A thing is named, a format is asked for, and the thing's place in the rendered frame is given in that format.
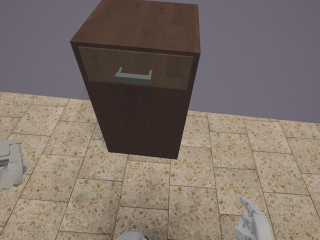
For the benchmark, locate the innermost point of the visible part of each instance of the cabinet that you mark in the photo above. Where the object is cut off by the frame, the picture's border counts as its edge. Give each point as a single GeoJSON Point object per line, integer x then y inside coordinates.
{"type": "Point", "coordinates": [140, 119]}

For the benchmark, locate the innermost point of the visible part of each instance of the handle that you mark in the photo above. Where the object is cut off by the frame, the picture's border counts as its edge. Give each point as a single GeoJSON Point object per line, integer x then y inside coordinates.
{"type": "Point", "coordinates": [133, 78]}

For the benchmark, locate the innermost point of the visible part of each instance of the robot left shin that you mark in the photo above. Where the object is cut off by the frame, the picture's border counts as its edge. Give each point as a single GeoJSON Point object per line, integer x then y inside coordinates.
{"type": "Point", "coordinates": [136, 230]}

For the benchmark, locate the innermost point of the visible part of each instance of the robot right hand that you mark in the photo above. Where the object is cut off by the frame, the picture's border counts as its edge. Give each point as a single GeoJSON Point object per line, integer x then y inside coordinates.
{"type": "Point", "coordinates": [258, 226]}

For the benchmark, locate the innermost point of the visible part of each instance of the drawer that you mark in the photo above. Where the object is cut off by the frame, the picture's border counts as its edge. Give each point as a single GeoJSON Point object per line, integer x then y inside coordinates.
{"type": "Point", "coordinates": [168, 70]}

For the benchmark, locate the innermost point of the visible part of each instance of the robot left hand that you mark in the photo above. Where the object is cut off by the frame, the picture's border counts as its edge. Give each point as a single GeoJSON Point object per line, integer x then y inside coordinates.
{"type": "Point", "coordinates": [12, 162]}

